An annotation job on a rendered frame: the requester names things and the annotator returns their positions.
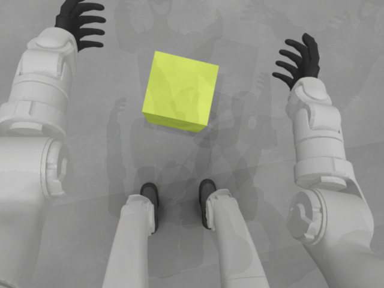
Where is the robot left upper arm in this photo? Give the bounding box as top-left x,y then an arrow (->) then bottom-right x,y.
0,137 -> 74,288

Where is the robot right foot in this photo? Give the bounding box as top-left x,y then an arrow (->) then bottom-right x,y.
199,179 -> 216,230

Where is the robot right forearm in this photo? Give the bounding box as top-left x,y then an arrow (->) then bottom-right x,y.
285,77 -> 374,232

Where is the carton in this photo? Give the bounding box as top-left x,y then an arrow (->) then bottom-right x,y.
142,51 -> 219,133

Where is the robot left hand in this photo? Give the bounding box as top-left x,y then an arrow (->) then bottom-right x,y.
55,0 -> 106,52

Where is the robot left forearm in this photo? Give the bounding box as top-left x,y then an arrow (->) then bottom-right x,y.
0,27 -> 78,141

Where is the robot left thigh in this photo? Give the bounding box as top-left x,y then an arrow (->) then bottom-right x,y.
102,200 -> 155,288

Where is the robot right hand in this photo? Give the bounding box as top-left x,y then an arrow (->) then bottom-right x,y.
272,33 -> 320,91

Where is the robot right upper arm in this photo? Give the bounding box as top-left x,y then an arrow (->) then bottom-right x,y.
286,187 -> 384,288

